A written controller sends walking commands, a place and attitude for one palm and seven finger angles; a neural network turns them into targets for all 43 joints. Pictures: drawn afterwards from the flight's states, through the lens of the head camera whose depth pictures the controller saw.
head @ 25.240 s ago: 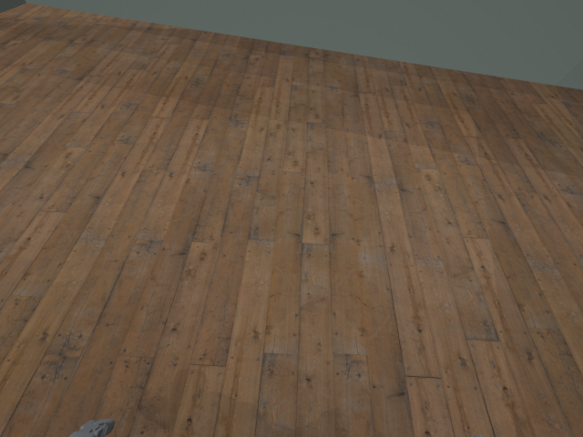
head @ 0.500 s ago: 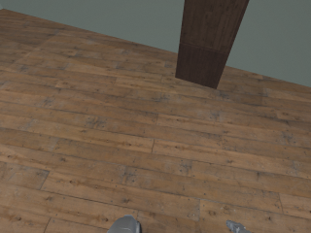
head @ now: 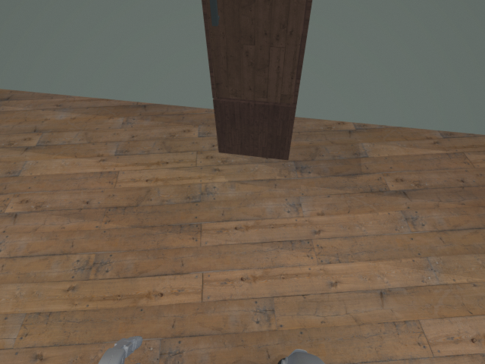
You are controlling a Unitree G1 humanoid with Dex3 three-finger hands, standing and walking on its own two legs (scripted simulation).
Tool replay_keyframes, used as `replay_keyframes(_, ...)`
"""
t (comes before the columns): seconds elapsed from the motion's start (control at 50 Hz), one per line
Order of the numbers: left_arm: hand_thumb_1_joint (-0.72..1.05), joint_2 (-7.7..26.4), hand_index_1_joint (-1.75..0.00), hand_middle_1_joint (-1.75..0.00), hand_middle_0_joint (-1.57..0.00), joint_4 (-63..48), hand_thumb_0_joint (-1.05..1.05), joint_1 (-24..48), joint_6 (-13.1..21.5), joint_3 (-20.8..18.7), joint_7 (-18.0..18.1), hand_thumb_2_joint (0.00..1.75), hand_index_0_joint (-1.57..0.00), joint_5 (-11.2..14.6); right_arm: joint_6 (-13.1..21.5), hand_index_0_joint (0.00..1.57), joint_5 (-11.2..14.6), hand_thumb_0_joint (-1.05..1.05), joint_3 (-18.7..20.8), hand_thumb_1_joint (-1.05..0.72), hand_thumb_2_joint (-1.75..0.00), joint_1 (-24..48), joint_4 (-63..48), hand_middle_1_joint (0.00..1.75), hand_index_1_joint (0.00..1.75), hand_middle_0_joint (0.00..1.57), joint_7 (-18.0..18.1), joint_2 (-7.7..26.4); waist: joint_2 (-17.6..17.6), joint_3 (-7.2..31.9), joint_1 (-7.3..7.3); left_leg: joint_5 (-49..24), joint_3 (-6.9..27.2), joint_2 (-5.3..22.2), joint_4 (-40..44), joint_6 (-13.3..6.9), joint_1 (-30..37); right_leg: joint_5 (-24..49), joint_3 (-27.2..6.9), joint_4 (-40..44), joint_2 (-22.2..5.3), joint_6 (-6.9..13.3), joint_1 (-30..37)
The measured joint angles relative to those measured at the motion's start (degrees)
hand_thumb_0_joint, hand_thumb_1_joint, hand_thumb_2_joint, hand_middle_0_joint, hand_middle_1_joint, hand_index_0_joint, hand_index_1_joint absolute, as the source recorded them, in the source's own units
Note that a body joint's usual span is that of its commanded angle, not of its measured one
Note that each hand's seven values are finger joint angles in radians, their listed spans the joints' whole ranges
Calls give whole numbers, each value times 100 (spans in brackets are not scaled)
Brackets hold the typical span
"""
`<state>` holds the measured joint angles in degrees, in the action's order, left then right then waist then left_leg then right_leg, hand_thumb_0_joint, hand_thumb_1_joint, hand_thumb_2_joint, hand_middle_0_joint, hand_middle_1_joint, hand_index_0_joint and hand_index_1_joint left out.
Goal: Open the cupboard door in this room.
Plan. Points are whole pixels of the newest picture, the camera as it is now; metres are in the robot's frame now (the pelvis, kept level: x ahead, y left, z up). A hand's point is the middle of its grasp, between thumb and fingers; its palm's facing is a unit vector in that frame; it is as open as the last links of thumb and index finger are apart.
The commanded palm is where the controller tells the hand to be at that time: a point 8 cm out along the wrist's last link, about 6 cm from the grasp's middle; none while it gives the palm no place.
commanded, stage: stand and wait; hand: left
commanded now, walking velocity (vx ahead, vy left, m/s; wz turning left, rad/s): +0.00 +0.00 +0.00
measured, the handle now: (214, 2) +1.25 +0.10 +0.07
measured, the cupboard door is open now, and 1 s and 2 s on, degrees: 0 0 0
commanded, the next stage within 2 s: turn or walk to find it in 0.88 s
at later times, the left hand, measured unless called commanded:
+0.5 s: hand out of the picture +0.12 +0.16 -0.18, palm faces +0.12 -0.98 -0.14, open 7.3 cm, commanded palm none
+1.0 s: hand out of the picture +0.14 +0.19 -0.17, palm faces +0.03 -0.98 -0.18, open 7.4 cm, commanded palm none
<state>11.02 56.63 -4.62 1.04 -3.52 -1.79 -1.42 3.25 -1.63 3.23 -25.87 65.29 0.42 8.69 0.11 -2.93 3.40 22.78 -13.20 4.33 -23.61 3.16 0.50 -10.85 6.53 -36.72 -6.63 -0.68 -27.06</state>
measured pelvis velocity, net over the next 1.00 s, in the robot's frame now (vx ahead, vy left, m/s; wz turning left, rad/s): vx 0.16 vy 0.02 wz -0.01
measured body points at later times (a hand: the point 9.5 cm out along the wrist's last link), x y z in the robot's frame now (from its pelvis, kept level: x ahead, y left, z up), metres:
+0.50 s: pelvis +0.13 -0.01 +0.01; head +0.13 +0.02 +0.46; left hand +0.11 +0.21 -0.17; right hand +0.22 -0.23 -0.13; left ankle +0.16 +0.11 -0.73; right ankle +0.11 -0.12 -0.73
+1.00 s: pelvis +0.16 +0.02 +0.01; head +0.16 +0.03 +0.46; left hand +0.14 +0.24 -0.15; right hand +0.13 -0.19 -0.15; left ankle +0.16 +0.11 -0.73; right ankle +0.11 -0.12 -0.73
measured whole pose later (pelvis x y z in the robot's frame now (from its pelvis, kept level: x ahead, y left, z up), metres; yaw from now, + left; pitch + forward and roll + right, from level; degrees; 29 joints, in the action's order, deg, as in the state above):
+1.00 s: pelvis +0.16 +0.02 +0.01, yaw -1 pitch -2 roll +1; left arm 9.1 66.8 -17.8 0.8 -0.2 2.1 -0.5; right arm 0.8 -0.6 0.2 -17.8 67.3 1.6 7.2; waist 1.7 -1.0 0.2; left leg 13.1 -10.1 0.5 -23.5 -2.4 -8.4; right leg -17.1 7.3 -23.7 -5.9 -2.7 -4.0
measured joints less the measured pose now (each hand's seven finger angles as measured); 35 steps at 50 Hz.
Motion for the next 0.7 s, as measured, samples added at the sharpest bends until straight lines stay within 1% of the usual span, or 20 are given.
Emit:
replay_keyframes(0.02,91,3,-29,-30,-20,-15,1,21,67,14,-1,90,-20,-6,-13,20,8,0,-8,-92,-89,-57,29,30,29,20,-7,-26,-30,-8,2,198,14,93,-278,54,-26,69,64,258,85,68,212)
replay_keyframes(0.04,91,-37,-29,-30,-20,7,1,68,164,19,20,90,-20,-22,-48,20,30,0,-13,-91,-89,-29,84,30,29,20,-19,-31,-135,-68,-13,370,82,276,-832,19,-198,35,138,170,192,183,255)
replay_keyframes(0.06,91,-67,-29,-30,-20,18,1,90,257,39,40,90,-20,-11,-106,20,56,0,-30,-91,-89,42,107,30,29,20,-26,-46,-166,-131,-7,554,314,315,-1672,-34,-520,-102,185,-5,223,272,267)
replay_keyframes(0.08,91,-102,-29,-30,-20,31,1,83,321,65,66,90,-20,16,-164,20,87,0,-51,-91,-89,123,92,30,29,20,-22,-59,-157,-188,0,700,571,247,-2541,-82,-878,-236,220,-92,213,331,341)
replay_keyframes(0.1,91,-144,-29,-30,-20,62,1,56,357,87,95,90,-20,36,-202,20,108,0,-61,-91,-89,215,72,30,29,20,-15,-65,-139,-226,-14,724,747,170,-3284,-110,-1216,-323,253,-69,202,364,468)
replay_keyframes(0.12,91,-190,-29,-30,-20,100,0,9,365,113,122,90,-20,52,-225,20,121,0,-63,-91,-89,317,44,30,29,20,-6,-62,-127,-245,-51,647,849,116,-3844,-121,-1528,-351,279,29,198,361,618)
replay_keyframes(0.14,91,-239,-29,-30,-20,141,0,-62,358,140,147,90,-20,66,-242,20,121,1,-60,-91,-89,434,5,30,29,20,4,-45,-128,-248,-97,514,905,91,-4194,-126,-1810,-337,301,167,209,334,768)
replay_keyframes(0.16,91,-288,-29,-30,-20,192,0,-150,348,165,169,90,-20,74,-258,20,113,1,-54,-91,-89,564,-46,30,29,20,15,-18,-143,-240,-140,360,936,91,-4345,-124,-2058,-314,320,321,232,341,911)
replay_keyframes(0.2,94,-295,-30,-30,-21,216,-2,-304,378,52,291,90,-20,147,-275,20,98,0,-35,-91,-89,811,-182,30,29,20,35,37,-202,-187,-219,87,980,133,-4195,-92,-2446,-255,378,626,295,361,1155)
replay_keyframes(0.24,96,-217,-30,-30,-21,303,-3,-441,327,84,316,90,-20,110,-293,20,87,0,-38,-91,-89,1061,-318,30,29,19,50,91,-250,-112,-262,-149,958,191,-3718,-32,-2659,-221,421,855,351,362,1337)
replay_keyframes(0.28,95,-177,-30,-30,-21,412,-2,-575,254,117,315,90,-20,81,-308,20,69,1,-29,-92,-89,1283,-420,30,29,19,90,146,-283,-50,-288,-361,932,220,-3167,12,-2715,-230,449,992,404,348,1476)
replay_keyframes(0.34,94,-170,-30,-30,-20,575,-2,-753,167,155,298,90,-20,61,-292,20,77,1,-40,-94,-89,1497,-498,30,29,19,74,229,-275,14,-362,-571,885,215,-2288,47,-2534,-313,471,1054,475,310,1636)
replay_keyframes(0.4,93,-184,-30,-30,-20,720,-1,-924,108,184,287,90,-20,64,-258,20,77,0,-94,-94,-90,1605,-500,30,29,19,51,217,-195,71,-458,-902,846,162,-1347,38,-2090,-489,475,937,532,244,1729)
replay_keyframes(0.42,93,-198,-30,-30,-20,768,0,-988,86,197,286,90,-20,75,-231,20,77,0,-117,-93,-90,1607,-492,30,29,19,43,209,-187,103,-476,-1163,839,160,-1003,10,-1892,-574,490,852,563,212,1742)
replay_keyframes(0.44,92,-189,-30,-30,-20,825,0,-1023,57,208,289,90,-20,85,-198,20,76,0,-134,-93,-90,1620,-451,30,29,19,46,160,-103,115,-483,-1080,815,124,-866,-150,-1772,-668,488,753,533,173,1750)
replay_keyframes(0.46,92,-170,-30,-30,-20,875,0,-1043,19,214,298,90,-20,95,-180,20,74,0,-163,-93,-90,1629,-409,30,29,19,50,85,32,108,-512,-986,776,62,-848,-254,-1700,-719,461,720,466,121,1795)
replay_keyframes(0.48,92,-163,-29,-30,-20,903,0,-1082,-9,222,309,90,-20,98,-174,20,74,0,-202,-93,-90,1623,-382,30,29,19,48,18,142,115,-558,-922,728,23,-817,-311,-1627,-720,420,765,428,72,1857)
replay_keyframes(0.52,92,-188,-29,-30,-20,963,0,-1165,-41,252,317,90,-20,103,-170,20,99,0,-250,-93,-90,1608,-336,30,29,19,80,-81,269,151,-602,-897,649,-30,-666,-360,-1485,-682,357,941,392,30,1980)
replay_keyframes(0.58,91,-292,-29,-30,-20,1043,1,-1247,-51,324,305,90,-20,107,-179,20,134,-1,-270,-94,-89,1622,-296,30,29,19,137,-104,293,159,-599,-977,568,-112,-389,-398,-1309,-572,300,1214,339,-28,2130)
replay_keyframes(0.7,91,-453,-30,-30,-20,1128,1,-1377,-12,404,325,90,-20,99,-160,21,159,-2,-234,-95,-89,1578,-227,30,29,20,195,-29,156,158,-500,-1044,419,-234,-69,-487,-1105,-438,180,1517,246,-144,2272)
